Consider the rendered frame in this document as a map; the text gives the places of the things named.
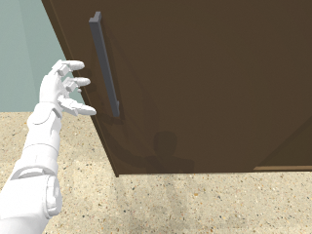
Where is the left robot hand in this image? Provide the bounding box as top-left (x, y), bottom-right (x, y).
top-left (39, 59), bottom-right (97, 117)

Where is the robot left forearm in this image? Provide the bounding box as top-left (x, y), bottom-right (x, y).
top-left (0, 102), bottom-right (62, 219)

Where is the robot left upper arm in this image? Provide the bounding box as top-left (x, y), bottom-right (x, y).
top-left (0, 175), bottom-right (62, 234)

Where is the wardrobe door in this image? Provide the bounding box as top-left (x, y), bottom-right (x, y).
top-left (257, 116), bottom-right (312, 167)
top-left (52, 0), bottom-right (312, 175)

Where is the handle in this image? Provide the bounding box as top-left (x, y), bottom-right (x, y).
top-left (89, 12), bottom-right (120, 117)

